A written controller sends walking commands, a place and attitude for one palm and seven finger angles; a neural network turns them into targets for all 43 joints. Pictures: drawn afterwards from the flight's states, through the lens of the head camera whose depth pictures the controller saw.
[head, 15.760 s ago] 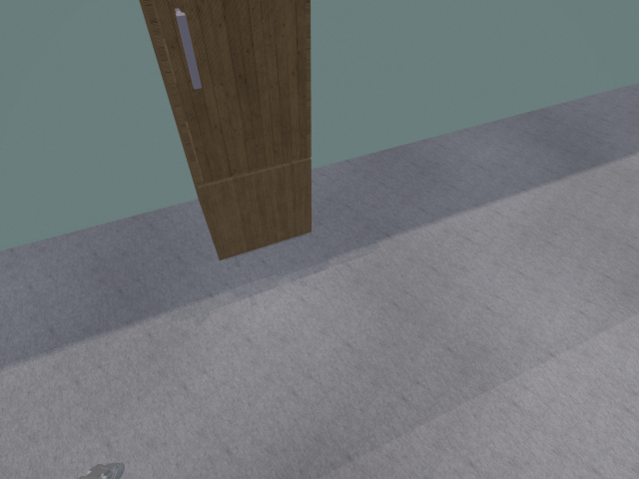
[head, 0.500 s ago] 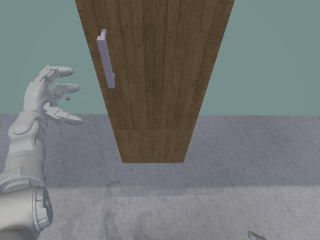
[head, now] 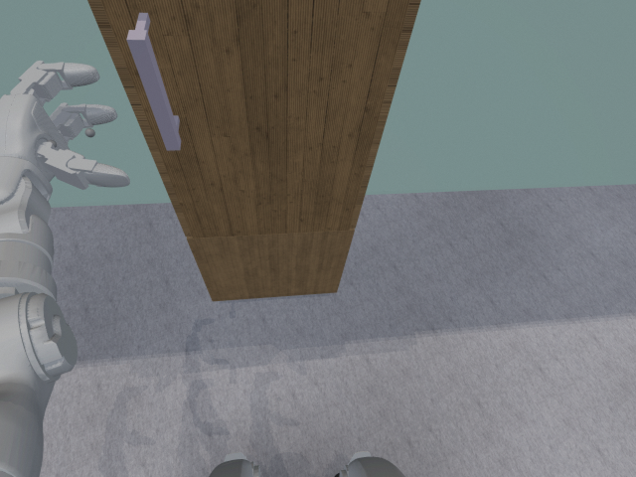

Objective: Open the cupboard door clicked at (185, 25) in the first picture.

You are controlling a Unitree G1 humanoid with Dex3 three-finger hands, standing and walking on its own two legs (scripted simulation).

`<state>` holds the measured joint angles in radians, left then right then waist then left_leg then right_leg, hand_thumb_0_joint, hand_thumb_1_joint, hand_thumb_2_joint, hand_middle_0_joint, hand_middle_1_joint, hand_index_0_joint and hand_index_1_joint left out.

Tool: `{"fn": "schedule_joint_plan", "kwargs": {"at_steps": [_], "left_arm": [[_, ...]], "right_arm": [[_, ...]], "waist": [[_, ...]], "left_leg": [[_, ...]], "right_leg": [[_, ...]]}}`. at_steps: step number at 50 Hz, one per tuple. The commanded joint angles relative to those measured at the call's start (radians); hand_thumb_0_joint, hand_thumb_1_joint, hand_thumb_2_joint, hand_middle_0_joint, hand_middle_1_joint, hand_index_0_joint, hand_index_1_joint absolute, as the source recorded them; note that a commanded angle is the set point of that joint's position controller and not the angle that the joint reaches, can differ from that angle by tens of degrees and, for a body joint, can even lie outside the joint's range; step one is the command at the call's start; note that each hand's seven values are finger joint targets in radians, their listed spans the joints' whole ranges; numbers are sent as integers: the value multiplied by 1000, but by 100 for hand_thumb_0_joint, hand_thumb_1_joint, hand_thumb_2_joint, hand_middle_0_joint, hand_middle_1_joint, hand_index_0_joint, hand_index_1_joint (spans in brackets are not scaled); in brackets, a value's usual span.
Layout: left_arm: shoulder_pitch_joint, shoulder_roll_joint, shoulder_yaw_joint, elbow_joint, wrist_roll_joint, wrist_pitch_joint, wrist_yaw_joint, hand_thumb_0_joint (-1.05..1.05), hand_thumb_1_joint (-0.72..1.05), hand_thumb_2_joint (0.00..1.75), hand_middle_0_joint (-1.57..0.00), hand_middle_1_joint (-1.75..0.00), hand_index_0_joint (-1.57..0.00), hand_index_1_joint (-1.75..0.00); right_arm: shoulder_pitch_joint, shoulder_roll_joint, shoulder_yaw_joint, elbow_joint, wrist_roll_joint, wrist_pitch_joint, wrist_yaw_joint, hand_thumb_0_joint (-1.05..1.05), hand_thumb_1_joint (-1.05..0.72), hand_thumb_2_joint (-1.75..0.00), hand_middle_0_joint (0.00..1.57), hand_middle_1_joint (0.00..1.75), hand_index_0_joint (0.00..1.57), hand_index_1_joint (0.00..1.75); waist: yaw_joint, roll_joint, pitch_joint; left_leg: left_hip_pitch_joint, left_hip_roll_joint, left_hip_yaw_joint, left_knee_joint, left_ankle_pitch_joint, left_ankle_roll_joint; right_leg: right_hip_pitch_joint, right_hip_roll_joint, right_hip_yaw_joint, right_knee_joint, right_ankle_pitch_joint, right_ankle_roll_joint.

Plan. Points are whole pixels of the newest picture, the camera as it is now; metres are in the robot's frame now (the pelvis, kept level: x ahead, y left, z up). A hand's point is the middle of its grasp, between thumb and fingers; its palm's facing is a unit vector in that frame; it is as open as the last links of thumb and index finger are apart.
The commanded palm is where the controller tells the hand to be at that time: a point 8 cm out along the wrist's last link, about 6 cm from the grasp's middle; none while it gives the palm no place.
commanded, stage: move the hooked fingers beside the handle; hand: left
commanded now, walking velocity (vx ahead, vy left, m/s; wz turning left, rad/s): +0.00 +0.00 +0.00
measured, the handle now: (159, 88) +0.60 +0.17 +0.11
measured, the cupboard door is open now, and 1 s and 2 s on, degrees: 0 0 0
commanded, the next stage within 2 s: slide the fingers in behind the handle in 1.16 s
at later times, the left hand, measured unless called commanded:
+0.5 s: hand (105, 111) +0.55 +0.23 +0.11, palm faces +0.02 -1.00 +0.00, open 13.9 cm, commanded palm +0.52 +0.27 +0.11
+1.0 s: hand (114, 116) +0.54 +0.22 +0.12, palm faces +0.04 -1.00 -0.01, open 14.0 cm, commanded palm +0.52 +0.26 +0.11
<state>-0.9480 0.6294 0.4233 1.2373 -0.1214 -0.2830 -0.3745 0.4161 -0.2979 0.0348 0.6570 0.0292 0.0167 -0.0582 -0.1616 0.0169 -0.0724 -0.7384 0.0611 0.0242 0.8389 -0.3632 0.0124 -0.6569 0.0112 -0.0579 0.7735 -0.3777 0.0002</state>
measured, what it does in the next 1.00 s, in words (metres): stands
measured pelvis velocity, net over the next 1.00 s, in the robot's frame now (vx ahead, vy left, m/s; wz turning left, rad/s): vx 0.01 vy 0.00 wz -0.01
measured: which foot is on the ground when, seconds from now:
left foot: down 0.00-1.00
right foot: down 0.00-1.00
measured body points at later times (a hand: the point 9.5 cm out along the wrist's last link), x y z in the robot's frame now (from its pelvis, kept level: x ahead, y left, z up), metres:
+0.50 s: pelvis +0.02 +0.01 +0.00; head +0.14 +0.03 +0.43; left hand +0.54 +0.28 +0.12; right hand -0.05 -0.25 -0.10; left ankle +0.02 +0.11 -0.70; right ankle -0.01 -0.12 -0.70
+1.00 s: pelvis +0.01 +0.00 -0.01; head +0.12 +0.02 +0.43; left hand +0.53 +0.27 +0.12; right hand +0.02 -0.26 -0.11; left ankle +0.02 +0.11 -0.70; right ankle -0.01 -0.12 -0.70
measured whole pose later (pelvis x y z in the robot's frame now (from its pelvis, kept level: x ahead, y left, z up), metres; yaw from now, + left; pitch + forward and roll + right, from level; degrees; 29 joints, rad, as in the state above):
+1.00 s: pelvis +0.01 +0.00 -0.01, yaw -1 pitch +18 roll -3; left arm -1.02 0.62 0.44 1.27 -0.05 -0.29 -0.27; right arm 0.39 -0.27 0.05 0.60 0.01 0.06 -0.02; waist -0.19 0.03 -0.09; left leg -0.80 0.07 0.02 0.89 -0.40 0.02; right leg -0.72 0.02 -0.05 0.81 -0.41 0.01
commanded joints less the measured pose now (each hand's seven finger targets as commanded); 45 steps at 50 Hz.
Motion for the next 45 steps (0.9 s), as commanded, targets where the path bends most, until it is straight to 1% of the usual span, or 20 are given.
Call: {"fn": "schedule_joint_plan", "kwargs": {"at_steps": [1, 2, 4, 5, 6, 9, 12, 15, 16, 18, 22, 24, 26, 31, 32, 34, 38, 41, 43, 45], "left_arm": [[-532, 293, 30, -179, -3, -65, 16, 0, -50, 30, -30, -120, -30, -120], [-559, 277, 19, -173, -6, -64, 19, 0, -50, 30, -30, -120, -30, -120], [-587, 301, 23, -145, 14, -57, 29, 0, -50, 30, -30, -120, -30, -120], [-618, 283, 1, -147, 23, -55, 33, 0, -50, 30, -30, -120, -30, -120], [-615, 311, 23, -131, 31, -53, 40, 0, -50, 30, -30, -120, -30, -120], [-652, 360, 45, -101, 50, -47, 56, 0, -50, 30, -30, -120, -30, -120], [-591, 356, 56, -82, 58, -44, 58, 0, -50, 30, -30, -120, -30, -120], [-552, 392, 85, -120, 64, -45, 49, 0, -50, 30, -30, -120, -30, -120], [-540, 415, 107, -135, 62, -46, 48, 0, -50, 30, -30, -120, -30, -120], [-505, 385, 96, -179, 55, -53, 39, 0, -50, 30, -30, -120, -30, -120], [-517, 361, 98, -226, 26, -55, 28, 0, -50, 30, -30, -120, -30, -120], [-498, 340, 89, -268, 24, -62, 26, 0, -50, 30, -30, -120, -30, -120], [-506, 276, 50, -289, 16, -62, 30, 0, -50, 30, -30, -120, -30, -120], [-491, 196, 1, -238, 9, -39, 46, 0, -50, 30, -30, -120, -30, -120], [-508, 216, 18, -251, 9, -45, 55, 0, -50, 30, -30, -120, -30, -120], [-530, 176, -17, -258, 17, -47, 67, 0, -50, 30, -30, -120, -30, -120], [-509, 188, 14, -270, 17, -67, 93, 0, -50, 30, -30, -120, -30, -120], [-497, 188, 3, -207, 30, -60, 105, 0, -50, 30, -30, -120, -30, -120], [-499, 265, 50, -178, 41, -57, 112, 0, -50, 30, -30, -120, -30, -120], [-570, 270, 23, -191, 55, -62, 110, 0, -50, 30, -30, -120, -30, -120]], "right_arm": [[157, -176, -61, -53, -12, -17, -13, 0, -90, -90, 20, 30, 20, 30], [165, -176, -59, -50, -15, -15, -13, 0, -90, -90, 20, 30, 20, 30], [176, -178, -59, -49, -17, -13, -11, 0, -90, -90, 20, 30, 20, 30], [182, -176, -58, -46, -19, -13, -8, 0, -90, -90, 20, 30, 20, 30], [193, -179, -57, -46, -23, -13, -6, 0, -90, -90, 20, 30, 20, 30], [217, -185, -53, -49, -30, -6, -4, 0, -90, -90, 20, 30, 20, 30], [239, -184, -52, -60, -39, 1, 5, 0, -90, -90, 20, 30, 20, 30], [246, -182, -58, -76, -39, 14, 11, 0, -90, -90, 20, 30, 20, 30], [251, -184, -60, -78, -41, 21, 11, 0, -90, -90, 20, 30, 20, 30], [250, -178, -64, -88, -39, 31, 15, 0, -90, -90, 20, 30, 20, 30], [252, -177, -69, -81, -37, 45, 17, 0, -90, -90, 20, 30, 20, 30], [242, -172, -73, -82, -34, 49, 18, 0, -90, -90, 20, 30, 20, 30], [236, -165, -75, -72, -35, 49, 23, 0, -90, -90, 20, 30, 20, 30], [221, -163, -76, -58, -33, 51, 28, 0, -90, -90, 20, 30, 20, 30], [226, -164, -75, -56, -35, 51, 26, 0, -90, -90, 20, 30, 20, 30], [211, -160, -76, -55, -36, 50, 28, 0, -90, -90, 20, 30, 20, 30], [199, -158, -77, -67, -37, 43, 34, 0, -90, -90, 20, 30, 20, 30], [181, -157, -70, -74, -32, 46, 34, 0, -90, -90, 20, 30, 20, 30], [179, -165, -65, -80, -29, 47, 26, 0, -90, -90, 20, 30, 20, 30], [174, -163, -60, -83, -28, 44, 22, 0, -90, -90, 20, 30, 20, 30]], "waist": [[-29, 105, -387], [-39, 99, -387], [-49, 112, -399], [-58, 146, -395], [-50, 143, -399], [-67, 126, -427], [-51, 131, -458], [-27, 163, -507], [-24, 139, -513], [-9, 176, -541], [-21, 144, -500], [-10, 201, -530], [-20, 217, -511], [-36, 188, -439], [-32, 180, -438], [-40, 191, -440], [-22, 161, -491], [-27, 120, -425], [-25, 88, -422], [-43, 106, -410]], "left_leg": [[325, -30, -70, -62, 277, 24], [326, -31, -73, -58, 287, 26], [318, -29, -72, -48, 283, 26], [323, -28, -73, -45, 282, 24], [315, -28, -76, -42, 281, 23], [297, -24, -79, -26, 308, 27], [310, -25, -76, -16, 358, 26], [316, -23, -62, -8, 404, 22], [315, -20, -62, -8, 423, 23], [355, -20, -59, -6, 485, 18], [367, -18, -61, -12, 487, 24], [418, -16, -64, -10, 528, 17], [451, -13, -70, -9, 544, 14], [446, -10, -82, -15, 519, 12], [450, -9, -89, -14, 546, 13], [461, -8, -93, -12, 539, 8], [465, -12, -91, -5, 565, 8], [387, -20, -77, -11, 469, 14], [332, -26, -64, -13, 427, 22], [307, -30, -63, -12, 376, 23]], "right_leg": [[24, 38, 30, -83, 258, -8], [21, 42, 29, -79, 265, -9], [2, 40, 34, -79, 260, -4], [-20, 40, 32, -77, 250, -5], [-20, 41, 29, -73, 243, -7], [-19, 43, 31, -63, 268, -3], [-12, 49, 24, -49, 300, -7], [21, 50, 27, -39, 354, -7], [40, 52, 25, -36, 376, -6], [43, 56, 21, -31, 414, -8], [46, 63, 15, -46, 422, -9], [33, 63, 15, -46, 428, -11], [3, 65, 9, -52, 413, -10], [-46, 63, -1, -57, 368, -13], [-39, 61, -3, -54, 375, -16], [-63, 59, -3, -51, 360, -13], [-23, 58, 2, -36, 392, -12], [-11, 55, 6, -41, 371, -11], [29, 51, 18, -39, 387, -8], [23, 47, 24, -41, 363, -5]]}}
